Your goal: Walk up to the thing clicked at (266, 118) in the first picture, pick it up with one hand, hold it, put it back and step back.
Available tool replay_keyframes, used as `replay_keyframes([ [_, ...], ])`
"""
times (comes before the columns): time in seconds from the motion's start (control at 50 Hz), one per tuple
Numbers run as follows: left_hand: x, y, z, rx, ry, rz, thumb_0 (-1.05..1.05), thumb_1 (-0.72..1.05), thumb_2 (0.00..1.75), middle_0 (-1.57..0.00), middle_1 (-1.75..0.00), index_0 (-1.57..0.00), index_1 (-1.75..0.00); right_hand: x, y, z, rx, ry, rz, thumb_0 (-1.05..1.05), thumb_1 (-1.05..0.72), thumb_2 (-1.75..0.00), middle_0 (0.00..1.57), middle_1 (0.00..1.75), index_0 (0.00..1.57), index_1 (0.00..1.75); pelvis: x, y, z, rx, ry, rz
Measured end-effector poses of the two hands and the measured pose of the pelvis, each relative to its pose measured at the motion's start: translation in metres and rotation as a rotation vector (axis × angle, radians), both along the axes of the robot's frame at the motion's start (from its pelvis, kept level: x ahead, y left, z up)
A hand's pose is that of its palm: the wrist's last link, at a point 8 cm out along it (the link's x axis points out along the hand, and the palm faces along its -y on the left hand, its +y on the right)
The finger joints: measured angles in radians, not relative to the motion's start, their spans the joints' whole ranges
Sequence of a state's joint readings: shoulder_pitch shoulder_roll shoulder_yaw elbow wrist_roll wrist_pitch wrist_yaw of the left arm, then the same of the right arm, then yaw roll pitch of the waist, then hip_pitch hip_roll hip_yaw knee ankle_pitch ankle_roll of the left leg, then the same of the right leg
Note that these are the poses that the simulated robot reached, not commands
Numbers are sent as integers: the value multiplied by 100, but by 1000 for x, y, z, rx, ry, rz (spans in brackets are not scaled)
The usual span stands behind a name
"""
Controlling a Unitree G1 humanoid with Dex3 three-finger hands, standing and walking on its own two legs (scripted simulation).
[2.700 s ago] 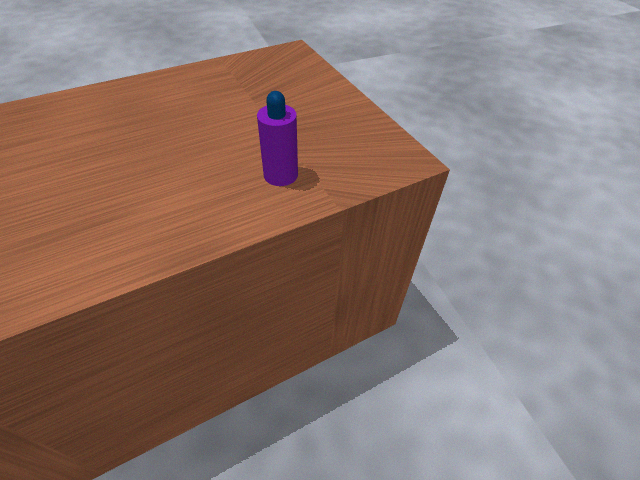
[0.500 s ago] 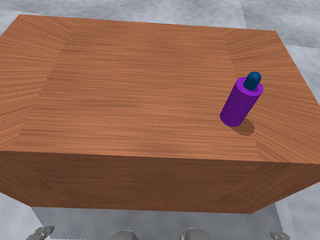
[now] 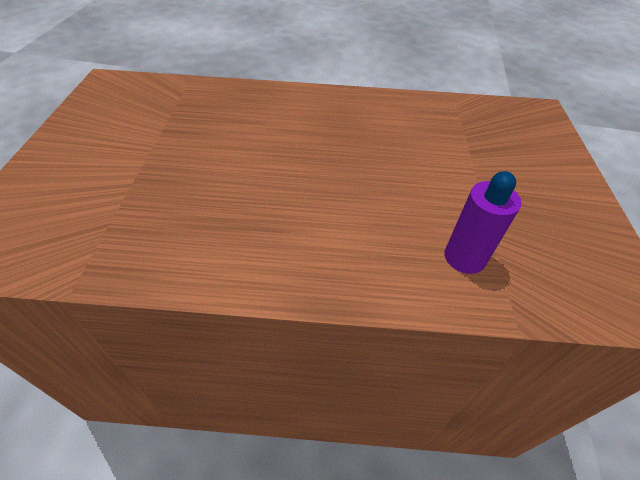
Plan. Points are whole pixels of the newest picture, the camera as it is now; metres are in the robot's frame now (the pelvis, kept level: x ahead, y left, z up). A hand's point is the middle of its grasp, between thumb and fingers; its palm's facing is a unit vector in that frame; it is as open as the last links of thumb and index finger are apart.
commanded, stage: walk up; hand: right
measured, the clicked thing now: (484, 220) +0.50 -0.24 +0.03
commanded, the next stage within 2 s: stand in 0.82 s
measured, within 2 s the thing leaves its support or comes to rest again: neither
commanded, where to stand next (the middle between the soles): +0.05 +0.00 m, yaw -3 degrees
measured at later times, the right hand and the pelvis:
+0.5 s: hand out of the picture +0.10 -0.27 -0.14, palm faces -0.05 +0.94 -0.34, open 7.4 cm; pelvis +0.01 -0.01 +0.01, yaw +1 degrees
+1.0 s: hand out of the picture +0.11 -0.27 -0.14, palm faces -0.05 +0.94 -0.34, open 7.4 cm; pelvis +0.02 -0.02 +0.01, yaw +1 degrees
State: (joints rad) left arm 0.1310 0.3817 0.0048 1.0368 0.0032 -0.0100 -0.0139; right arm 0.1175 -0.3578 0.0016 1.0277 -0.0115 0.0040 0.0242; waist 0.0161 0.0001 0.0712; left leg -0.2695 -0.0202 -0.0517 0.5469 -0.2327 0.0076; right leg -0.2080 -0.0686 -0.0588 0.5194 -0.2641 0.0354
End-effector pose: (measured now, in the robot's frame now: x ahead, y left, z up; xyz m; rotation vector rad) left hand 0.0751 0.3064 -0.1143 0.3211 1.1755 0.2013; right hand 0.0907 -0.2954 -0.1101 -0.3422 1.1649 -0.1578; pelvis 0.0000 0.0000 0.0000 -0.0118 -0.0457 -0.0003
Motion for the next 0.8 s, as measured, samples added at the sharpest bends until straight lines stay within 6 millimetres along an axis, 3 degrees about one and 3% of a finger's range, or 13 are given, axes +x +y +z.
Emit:
replay_keyframes([
  [0.16, 4, -3, 2, -16, 3, 13, 0, 91, 90, -20, -30, -20, -30, -4, 0, 6, -2, 31, -14, 1, -90, -90, 21, 30, 20, 30, 2, -2, 8, -2, 3, 7],
  [0.52, -1, -15, 8, -8, 47, 51, 0, 91, 90, -20, -30, -20, -30, 9, -14, 5, -1, 46, -25, 1, -90, -90, 21, 30, 20, 30, 10, -12, 12, 2, 9, 22],
  [0.8, 11, -20, 10, -7, 31, 59, 0, 91, 90, -20, -30, -20, -30, 13, -16, 3, 5, 58, -24, 1, -90, -90, 21, 30, 20, 30, 16, -17, 12, 5, 12, 27],
])
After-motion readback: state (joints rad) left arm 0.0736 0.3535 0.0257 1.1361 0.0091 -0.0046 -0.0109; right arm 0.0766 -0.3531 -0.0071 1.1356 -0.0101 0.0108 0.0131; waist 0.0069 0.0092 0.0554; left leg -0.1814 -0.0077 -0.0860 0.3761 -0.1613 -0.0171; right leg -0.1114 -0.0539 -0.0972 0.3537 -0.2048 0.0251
